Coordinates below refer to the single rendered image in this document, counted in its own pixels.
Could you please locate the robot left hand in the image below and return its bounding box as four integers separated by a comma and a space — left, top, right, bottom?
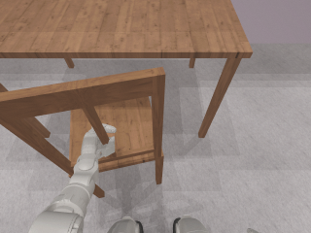
81, 123, 117, 159

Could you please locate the robot left forearm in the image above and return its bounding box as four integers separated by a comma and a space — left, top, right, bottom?
27, 152, 99, 233

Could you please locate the table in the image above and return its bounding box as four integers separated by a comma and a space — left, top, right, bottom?
0, 0, 253, 138

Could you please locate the robot left shin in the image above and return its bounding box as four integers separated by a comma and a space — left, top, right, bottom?
122, 216, 135, 222

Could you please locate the chair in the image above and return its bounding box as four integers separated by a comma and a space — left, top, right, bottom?
0, 67, 166, 198

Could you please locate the left robot upper arm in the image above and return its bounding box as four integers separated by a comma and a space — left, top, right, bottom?
30, 211, 85, 233

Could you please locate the robot right thigh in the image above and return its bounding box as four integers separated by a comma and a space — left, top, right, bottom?
175, 217, 209, 233

